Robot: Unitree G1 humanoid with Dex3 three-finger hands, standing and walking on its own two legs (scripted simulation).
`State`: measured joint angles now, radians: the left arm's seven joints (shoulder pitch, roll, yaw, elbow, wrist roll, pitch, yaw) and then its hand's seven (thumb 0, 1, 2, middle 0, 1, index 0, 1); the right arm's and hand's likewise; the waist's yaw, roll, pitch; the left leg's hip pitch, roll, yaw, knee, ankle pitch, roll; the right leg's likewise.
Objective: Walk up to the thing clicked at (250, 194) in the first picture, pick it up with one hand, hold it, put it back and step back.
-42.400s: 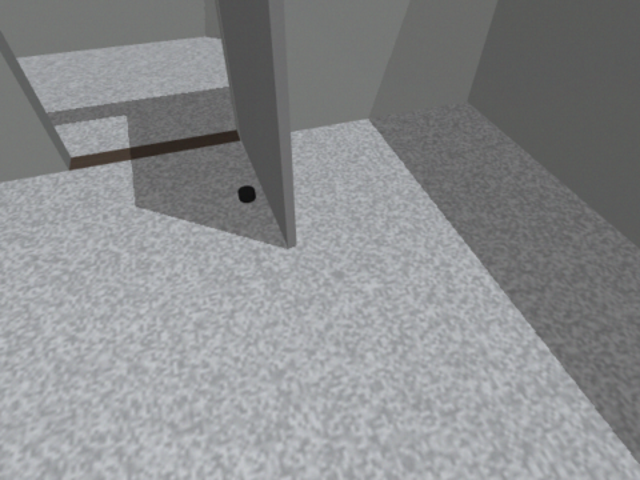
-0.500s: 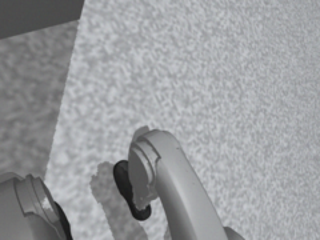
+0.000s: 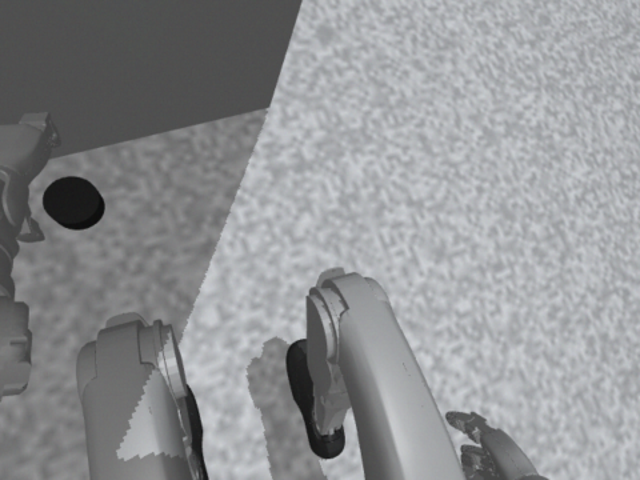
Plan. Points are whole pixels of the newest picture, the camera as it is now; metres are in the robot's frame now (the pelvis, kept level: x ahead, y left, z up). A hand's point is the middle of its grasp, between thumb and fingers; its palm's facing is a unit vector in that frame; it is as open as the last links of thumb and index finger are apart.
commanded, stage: withdraw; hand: left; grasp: from above
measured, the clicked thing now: (75, 203) +0.54 +0.26 -0.34
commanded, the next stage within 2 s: home in 0.18 s
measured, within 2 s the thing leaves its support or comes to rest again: neither
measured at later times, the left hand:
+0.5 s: hand (34, 164) +0.53 +0.25 -0.16, palm faces -0.36 -0.15 -0.92, open 12.4 cm
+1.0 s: hand out of the picture +0.34 +0.26 +0.06, palm faces -0.14 -0.80 -0.59, open 7.5 cm
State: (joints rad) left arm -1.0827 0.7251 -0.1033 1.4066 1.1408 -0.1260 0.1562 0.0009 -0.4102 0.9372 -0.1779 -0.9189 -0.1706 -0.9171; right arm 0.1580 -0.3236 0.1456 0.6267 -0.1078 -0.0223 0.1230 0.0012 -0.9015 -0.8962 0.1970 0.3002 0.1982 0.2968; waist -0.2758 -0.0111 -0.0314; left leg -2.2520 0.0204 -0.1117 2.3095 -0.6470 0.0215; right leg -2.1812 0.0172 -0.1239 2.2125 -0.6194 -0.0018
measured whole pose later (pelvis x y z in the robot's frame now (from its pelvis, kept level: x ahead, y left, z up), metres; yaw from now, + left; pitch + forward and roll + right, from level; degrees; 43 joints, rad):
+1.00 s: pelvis +0.02 +0.01 +0.17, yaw +5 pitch +30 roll -5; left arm -0.28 0.39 0.01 0.52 0.35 0.17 0.07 0.01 0.87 0.90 -0.21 -0.31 -0.21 -0.31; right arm 0.08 -0.27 0.00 0.60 0.02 -0.05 0.00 0.01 -0.91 -0.90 0.20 0.30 0.20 0.30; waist -0.07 0.02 -0.20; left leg -1.67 0.01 -0.06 1.77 -0.62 0.02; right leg -1.61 0.01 -0.07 1.71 -0.61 0.00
